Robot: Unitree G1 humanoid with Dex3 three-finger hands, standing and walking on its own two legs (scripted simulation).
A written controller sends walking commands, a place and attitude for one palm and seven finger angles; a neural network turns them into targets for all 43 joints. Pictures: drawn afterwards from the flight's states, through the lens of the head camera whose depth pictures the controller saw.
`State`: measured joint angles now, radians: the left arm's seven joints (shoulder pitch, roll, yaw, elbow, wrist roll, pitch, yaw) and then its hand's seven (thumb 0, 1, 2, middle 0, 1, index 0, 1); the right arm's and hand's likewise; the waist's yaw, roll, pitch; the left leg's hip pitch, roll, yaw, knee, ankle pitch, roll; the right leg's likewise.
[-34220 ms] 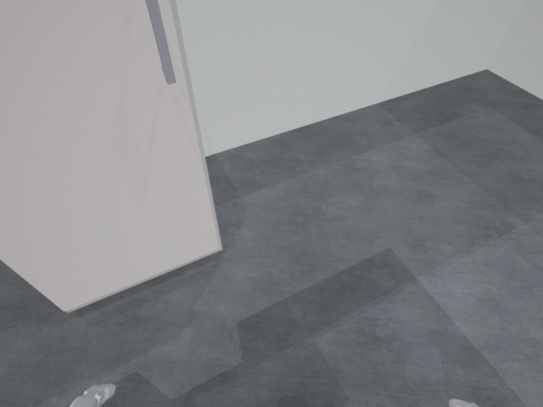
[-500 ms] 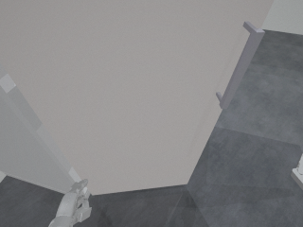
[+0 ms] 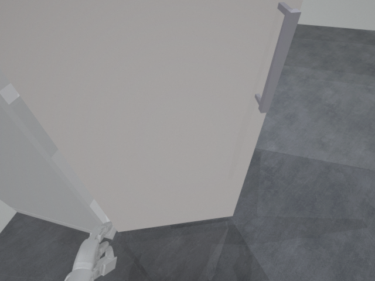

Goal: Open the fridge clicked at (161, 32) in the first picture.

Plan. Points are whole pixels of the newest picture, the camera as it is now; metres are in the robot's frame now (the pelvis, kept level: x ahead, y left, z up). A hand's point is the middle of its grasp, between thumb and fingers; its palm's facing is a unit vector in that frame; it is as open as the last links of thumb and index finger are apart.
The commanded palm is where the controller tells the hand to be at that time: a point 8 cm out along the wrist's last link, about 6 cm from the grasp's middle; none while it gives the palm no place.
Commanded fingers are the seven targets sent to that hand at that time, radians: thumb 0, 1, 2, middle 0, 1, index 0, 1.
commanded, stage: step back with the hand held close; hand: right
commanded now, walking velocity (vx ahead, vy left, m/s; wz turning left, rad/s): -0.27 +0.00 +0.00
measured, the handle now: (272, 64) +0.50 -0.17 +0.22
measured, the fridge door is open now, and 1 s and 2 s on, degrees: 67 67 67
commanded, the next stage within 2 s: stop stepping back and stand still in 0.70 s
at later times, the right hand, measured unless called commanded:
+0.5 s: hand out of the picture +0.15 -0.30 +0.18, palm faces +0.37 +0.86 -0.36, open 7.5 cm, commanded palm +0.08 -0.34 +0.19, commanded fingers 0.00 -0.90 -0.90 0.20 0.30 0.20 0.30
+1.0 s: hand out of the picture +0.00 -0.36 +0.20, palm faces +0.24 +0.84 -0.48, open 7.5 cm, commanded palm -0.05 -0.42 +0.19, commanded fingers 0.00 -0.90 -0.90 0.20 0.30 0.20 0.30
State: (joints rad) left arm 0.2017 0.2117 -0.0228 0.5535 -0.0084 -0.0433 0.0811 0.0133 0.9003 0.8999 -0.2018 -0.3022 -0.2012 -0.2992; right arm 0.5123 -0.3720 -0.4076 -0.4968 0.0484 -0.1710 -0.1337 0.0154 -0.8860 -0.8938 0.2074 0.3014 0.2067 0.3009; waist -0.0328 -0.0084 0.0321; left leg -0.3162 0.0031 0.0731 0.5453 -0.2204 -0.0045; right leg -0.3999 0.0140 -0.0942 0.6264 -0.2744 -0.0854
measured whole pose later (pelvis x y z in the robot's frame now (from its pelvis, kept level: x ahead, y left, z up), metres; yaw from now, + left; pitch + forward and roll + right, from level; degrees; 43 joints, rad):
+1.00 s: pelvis -0.21 -0.12 +0.03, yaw +3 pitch +1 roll +6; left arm 0.29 0.15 0.01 0.62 0.02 -0.11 0.05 0.01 0.90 0.90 -0.20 -0.30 -0.20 -0.30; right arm 0.65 -0.54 -0.44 -0.69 0.06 -0.17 -0.12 0.02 -0.88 -0.89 0.21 0.30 0.21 0.30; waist 0.02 0.03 -0.01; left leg -0.19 -0.12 0.12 0.62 -0.54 0.06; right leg -0.36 0.05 0.00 0.22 -0.19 0.13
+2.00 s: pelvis -0.21 -0.23 +0.01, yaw -1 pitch +1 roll +1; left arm 0.18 0.18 -0.01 0.61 -0.03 -0.10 0.04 0.01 0.90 0.90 -0.20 -0.30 -0.20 -0.30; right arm 0.58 -0.48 -0.51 -0.48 0.06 -0.25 -0.15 0.01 -0.88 -0.89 0.21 0.30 0.21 0.30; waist 0.01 -0.05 0.02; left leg -0.23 -0.01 0.05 0.50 -0.29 0.01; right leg -0.27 -0.04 -0.07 0.56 -0.31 -0.01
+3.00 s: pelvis -0.25 -0.26 +0.01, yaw -1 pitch -1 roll +1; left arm 0.32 0.17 0.00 1.06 0.02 0.03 0.02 0.01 0.91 0.90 -0.20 -0.30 -0.20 -0.30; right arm 0.33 -0.19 -0.01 1.11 -0.01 0.02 -0.02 0.00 -0.92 -0.89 0.20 0.30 0.20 0.30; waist 0.00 -0.03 0.06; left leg -0.21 0.04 0.03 0.41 -0.19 -0.03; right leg -0.24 0.02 -0.09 0.45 -0.21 -0.07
